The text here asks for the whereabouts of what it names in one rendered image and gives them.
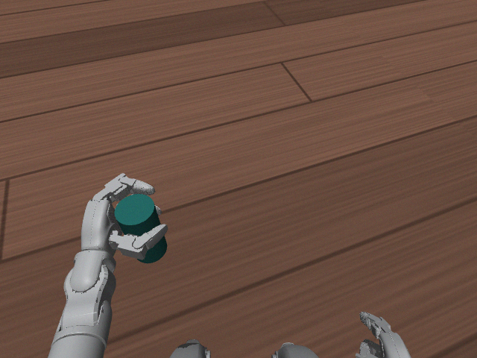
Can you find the right robot hand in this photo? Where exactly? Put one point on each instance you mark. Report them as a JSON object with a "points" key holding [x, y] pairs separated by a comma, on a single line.
{"points": [[390, 345]]}

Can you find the left robot hand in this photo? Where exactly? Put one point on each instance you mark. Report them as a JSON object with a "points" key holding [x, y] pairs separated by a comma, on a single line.
{"points": [[100, 229]]}

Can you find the left robot arm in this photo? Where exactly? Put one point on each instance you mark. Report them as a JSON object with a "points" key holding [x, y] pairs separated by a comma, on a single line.
{"points": [[84, 326]]}

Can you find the can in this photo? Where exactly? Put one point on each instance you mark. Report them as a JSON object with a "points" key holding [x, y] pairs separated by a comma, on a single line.
{"points": [[137, 214]]}

